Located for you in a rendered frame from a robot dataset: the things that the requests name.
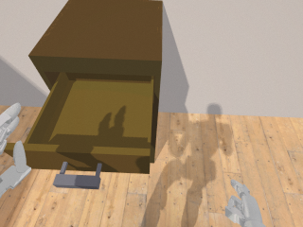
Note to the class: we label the handle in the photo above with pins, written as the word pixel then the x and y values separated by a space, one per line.
pixel 63 180

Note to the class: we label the cabinet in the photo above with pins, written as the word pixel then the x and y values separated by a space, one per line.
pixel 112 37

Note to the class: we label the drawer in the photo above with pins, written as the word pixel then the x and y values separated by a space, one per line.
pixel 90 119

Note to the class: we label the robot left hand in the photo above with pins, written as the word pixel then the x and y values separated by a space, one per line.
pixel 15 174

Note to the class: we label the robot right hand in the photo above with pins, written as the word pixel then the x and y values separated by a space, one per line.
pixel 240 211

